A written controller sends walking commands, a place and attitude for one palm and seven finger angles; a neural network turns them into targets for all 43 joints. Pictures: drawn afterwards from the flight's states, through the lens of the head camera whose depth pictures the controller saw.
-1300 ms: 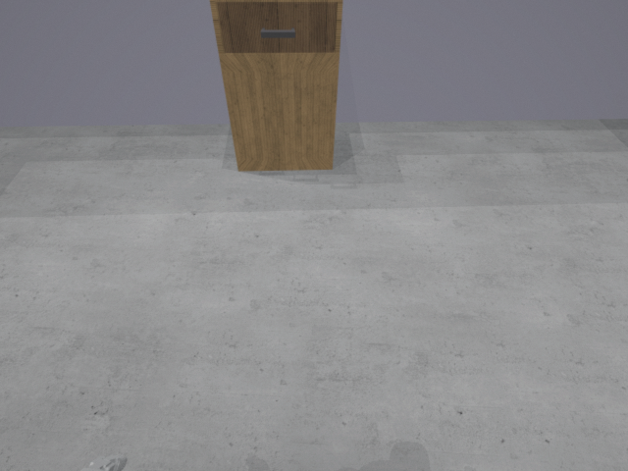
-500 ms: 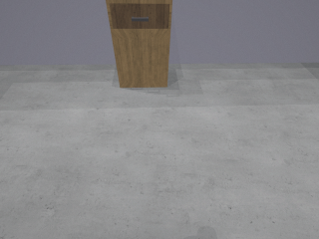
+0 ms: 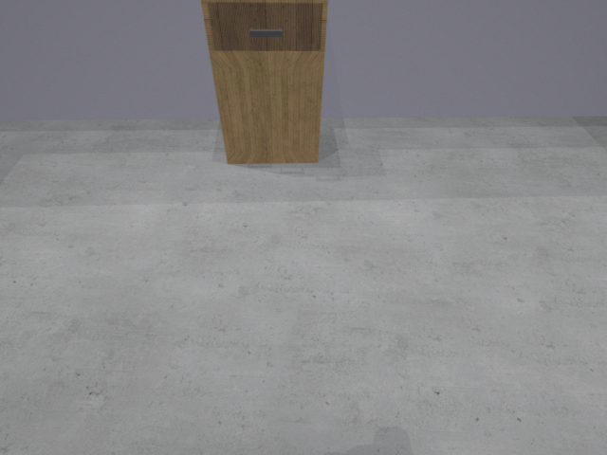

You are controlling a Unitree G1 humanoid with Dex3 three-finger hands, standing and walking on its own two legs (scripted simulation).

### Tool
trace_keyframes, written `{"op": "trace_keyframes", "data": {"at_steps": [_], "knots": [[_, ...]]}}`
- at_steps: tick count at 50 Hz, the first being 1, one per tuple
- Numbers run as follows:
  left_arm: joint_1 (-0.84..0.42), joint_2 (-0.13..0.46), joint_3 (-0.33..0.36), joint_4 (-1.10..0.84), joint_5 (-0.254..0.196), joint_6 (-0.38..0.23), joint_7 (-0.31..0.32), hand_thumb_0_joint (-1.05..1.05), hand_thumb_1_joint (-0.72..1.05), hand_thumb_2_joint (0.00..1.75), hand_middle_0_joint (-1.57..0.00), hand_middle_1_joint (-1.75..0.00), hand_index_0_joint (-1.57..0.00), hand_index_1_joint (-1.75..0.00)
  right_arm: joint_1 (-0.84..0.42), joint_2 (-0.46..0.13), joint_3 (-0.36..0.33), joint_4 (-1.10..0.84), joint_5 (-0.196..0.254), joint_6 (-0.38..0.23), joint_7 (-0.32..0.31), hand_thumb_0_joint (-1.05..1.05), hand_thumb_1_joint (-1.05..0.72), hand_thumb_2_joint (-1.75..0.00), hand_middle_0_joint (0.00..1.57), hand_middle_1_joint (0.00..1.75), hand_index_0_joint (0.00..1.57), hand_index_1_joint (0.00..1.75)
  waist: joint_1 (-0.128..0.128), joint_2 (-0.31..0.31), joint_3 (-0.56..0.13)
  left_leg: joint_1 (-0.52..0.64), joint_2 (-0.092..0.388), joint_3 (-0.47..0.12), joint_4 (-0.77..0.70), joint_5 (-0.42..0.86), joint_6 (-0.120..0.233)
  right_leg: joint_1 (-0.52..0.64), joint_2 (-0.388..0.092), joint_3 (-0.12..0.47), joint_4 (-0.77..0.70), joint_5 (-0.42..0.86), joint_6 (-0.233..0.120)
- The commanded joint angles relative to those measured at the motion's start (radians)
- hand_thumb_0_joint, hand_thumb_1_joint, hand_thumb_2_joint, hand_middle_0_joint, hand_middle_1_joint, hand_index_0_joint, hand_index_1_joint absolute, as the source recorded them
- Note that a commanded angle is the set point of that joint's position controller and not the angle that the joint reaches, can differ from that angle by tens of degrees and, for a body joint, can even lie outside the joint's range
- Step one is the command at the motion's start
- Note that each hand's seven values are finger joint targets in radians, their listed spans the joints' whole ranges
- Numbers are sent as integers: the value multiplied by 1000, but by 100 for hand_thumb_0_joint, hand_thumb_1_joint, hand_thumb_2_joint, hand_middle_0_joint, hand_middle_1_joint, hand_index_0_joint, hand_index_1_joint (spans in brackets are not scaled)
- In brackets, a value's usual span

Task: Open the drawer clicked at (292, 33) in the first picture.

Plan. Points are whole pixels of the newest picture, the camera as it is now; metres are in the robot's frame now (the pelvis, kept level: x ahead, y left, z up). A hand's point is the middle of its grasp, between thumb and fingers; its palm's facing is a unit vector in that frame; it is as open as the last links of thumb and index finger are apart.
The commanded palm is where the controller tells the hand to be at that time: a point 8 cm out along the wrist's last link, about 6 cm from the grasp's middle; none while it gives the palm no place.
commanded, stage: look at it before walking up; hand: left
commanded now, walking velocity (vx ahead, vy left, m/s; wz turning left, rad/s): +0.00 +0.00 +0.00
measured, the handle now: (266, 31) +1.63 +0.24 -0.09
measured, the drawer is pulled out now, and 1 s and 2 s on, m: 0.00 0.00 0.00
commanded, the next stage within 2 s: walk to a spot facing it in 0.14 s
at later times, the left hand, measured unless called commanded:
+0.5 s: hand out of the picture +0.04 +0.21 -0.18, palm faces -0.02 -0.98 -0.22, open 7.4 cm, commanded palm none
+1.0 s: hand (221, 339) +0.36 +0.18 -0.20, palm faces -0.10 -0.98 -0.19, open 7.3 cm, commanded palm none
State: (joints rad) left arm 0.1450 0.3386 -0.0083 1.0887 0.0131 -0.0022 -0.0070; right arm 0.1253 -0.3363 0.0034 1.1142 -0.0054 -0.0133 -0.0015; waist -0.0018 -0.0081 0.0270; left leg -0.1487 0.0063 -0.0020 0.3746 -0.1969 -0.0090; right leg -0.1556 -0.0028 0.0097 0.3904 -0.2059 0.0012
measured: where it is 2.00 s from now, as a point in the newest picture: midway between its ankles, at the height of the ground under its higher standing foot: (314, 341)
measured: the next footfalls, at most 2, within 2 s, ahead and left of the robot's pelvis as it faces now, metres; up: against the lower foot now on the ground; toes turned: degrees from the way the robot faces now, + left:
right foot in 1.00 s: +0.39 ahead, -0.11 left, +0.00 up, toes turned -12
left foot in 1.40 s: +0.54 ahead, +0.12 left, +0.00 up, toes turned +6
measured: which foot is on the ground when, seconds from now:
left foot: down 0.00-1.00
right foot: down 0.00-0.66, up 0.68-0.98, down 1.00-1.00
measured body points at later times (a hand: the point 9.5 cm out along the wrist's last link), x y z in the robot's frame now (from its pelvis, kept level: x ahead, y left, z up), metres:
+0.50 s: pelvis +0.04 +0.00 -0.01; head +0.02 +0.01 +0.44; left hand +0.05 +0.26 -0.17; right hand +0.06 -0.26 -0.16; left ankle +0.01 +0.13 -0.75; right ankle +0.00 -0.12 -0.75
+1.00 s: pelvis +0.23 +0.00 -0.03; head +0.27 +0.00 +0.41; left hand +0.36 +0.23 -0.18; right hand +0.04 -0.18 -0.16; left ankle +0.01 +0.12 -0.73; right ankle +0.35 -0.10 -0.75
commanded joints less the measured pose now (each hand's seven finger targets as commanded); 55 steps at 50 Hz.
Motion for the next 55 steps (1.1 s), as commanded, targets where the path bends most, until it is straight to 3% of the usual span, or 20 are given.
{"op": "trace_keyframes", "data": {"at_steps": [1,12,14,19,24,28,30,31,32,33,35,40,44,47,48,49,50,51,53,55], "knots": [[-35,205,39,-65,-1,-23,17,0,90,90,-20,-30,-20,-30,-45,-204,-39,-64,-1,-21,-10,0,-90,-90,20,30,20,30,3,3,-54,16,111,-102,-56,107,38,-5,-114,107,-73,87,-33],[-33,207,38,-59,-2,-25,19,0,90,90,-20,-30,-20,-30,-55,-205,-40,-62,-1,-20,-11,0,-90,-90,20,30,20,30,4,5,-50,34,115,-94,-60,136,35,3,-114,106,-73,140,-32],[47,81,11,-26,-1,-4,23,0,90,90,-20,-30,-20,-30,15,-73,-7,-30,-10,-1,-4,0,-90,-90,20,30,20,30,4,4,-56,22,102,-64,-45,-30,17,-3,-106,104,-75,-71,-16],[117,78,31,-41,12,10,0,0,90,90,-20,-30,-20,-30,68,-76,-24,-47,-21,8,2,0,-90,-90,20,30,20,30,13,-12,123,-140,84,-78,-24,-396,43,-138,-74,150,-61,-404,-53],[213,55,50,-45,9,-15,-2,0,90,90,-20,-30,-20,-30,123,-36,-32,-67,-14,-19,0,0,-90,-90,20,30,20,30,23,-33,86,-189,75,-48,119,-310,58,-74,-102,199,-14,-346,-100],[298,65,75,-18,8,-38,13,0,90,90,-20,-30,-20,-30,124,32,-32,-89,-8,-43,-4,0,-90,-90,20,30,20,30,24,-158,89,-282,39,84,311,-228,23,31,-245,365,-73,-109,-189],[278,46,77,-14,9,-40,17,0,90,90,-20,-30,-20,-30,186,51,-34,-65,-4,-55,-6,0,-90,-90,20,30,20,30,-14,-87,75,-132,49,97,185,-190,34,-23,-206,258,41,93,-173],[233,11,73,-27,5,-38,15,0,90,90,-20,-30,-20,-30,310,42,-38,-20,-7,-62,-10,0,-90,-90,20,30,20,30,-78,19,48,97,79,35,59,-73,66,-174,-113,128,236,172,-121],[178,-67,60,-63,0,-42,9,0,90,90,-20,-30,-20,-30,510,-40,-64,54,-22,-72,-23,0,-90,-90,20,30,20,30,-138,285,7,345,290,-264,-19,220,147,-434,20,-51,604,49,-52],[55,-76,46,-110,3,-59,17,0,90,90,-20,-30,-20,-30,618,-31,-56,104,-23,-67,-38,0,-90,-90,20,30,20,30,-164,318,92,417,398,-385,-60,585,185,-653,34,-49,766,-331,-35],[14,-69,58,-112,6,-52,7,0,90,90,-20,-30,-20,-30,544,39,-42,76,-21,-66,-42,0,-90,-90,20,30,20,30,-113,37,165,318,420,-295,-51,536,231,-692,-67,5,841,-275,-48],[-24,-145,53,-140,9,-22,-31,0,90,90,-20,-30,-20,-30,448,98,-33,55,-16,-90,-48,0,-90,-90,20,30,20,30,-35,131,208,152,242,-18,-204,346,143,-590,-86,-109,634,-60,-24],[-26,-149,50,-145,1,-24,-29,0,90,90,-20,-30,-20,-30,431,62,-40,72,-9,-86,-49,0,-90,-90,20,30,20,30,0,161,152,140,223,96,-163,651,139,-320,-12,-189,332,43,-59],[155,-107,68,-91,11,-31,-17,0,90,90,-20,-30,-20,-30,404,29,-57,71,-6,-76,-47,0,-90,-90,20,30,20,30,84,141,36,162,227,135,89,874,115,-84,44,-209,278,49,-99],[269,-82,79,-56,18,-38,-11,0,90,90,-20,-30,-20,-30,390,26,-61,66,-5,-73,-44,0,-90,-90,20,30,20,30,135,135,-15,94,205,142,266,820,94,79,48,-204,218,67,-109],[389,-12,97,-23,24,-50,-1,0,90,90,-20,-30,-20,-30,386,60,-57,58,3,-74,-32,0,-90,-90,20,30,20,30,185,54,-68,-84,172,131,533,554,71,278,-65,-72,170,82,-147],[445,77,116,-13,21,-54,13,0,90,90,-20,-30,-20,-30,431,137,-47,33,18,-76,-25,0,-90,-90,20,30,20,30,171,-146,-166,-316,28,119,909,-200,43,401,-353,359,71,62,-262],[427,113,122,-22,-1,-49,15,0,90,90,-20,-30,-20,-30,365,147,-52,-9,16,-70,-25,0,-90,-90,20,30,20,30,149,-115,-133,-414,23,20,1098,-354,66,309,-466,553,-97,-25,-316],[213,31,98,-79,-1,-52,17,0,90,90,-20,-30,-20,-30,301,122,-62,-37,-6,-55,-13,0,-90,-90,20,30,20,30,64,-92,-10,-444,119,-31,1105,-182,58,21,-410,463,-189,-346,-256],[120,-37,77,-94,9,-63,28,0,90,90,-20,-30,-20,-30,314,155,-57,-24,-22,-32,-6,0,-90,-90,20,30,20,30,-10,12,22,-362,163,-26,976,-152,43,-166,-345,265,-186,-266,-205]]}}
